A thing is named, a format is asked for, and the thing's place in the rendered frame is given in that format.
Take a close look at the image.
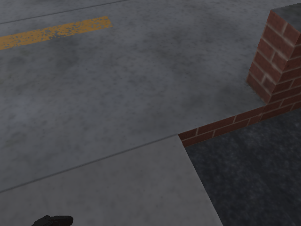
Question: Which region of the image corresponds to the left robot hand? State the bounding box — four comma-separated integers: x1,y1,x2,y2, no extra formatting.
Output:
32,215,73,226

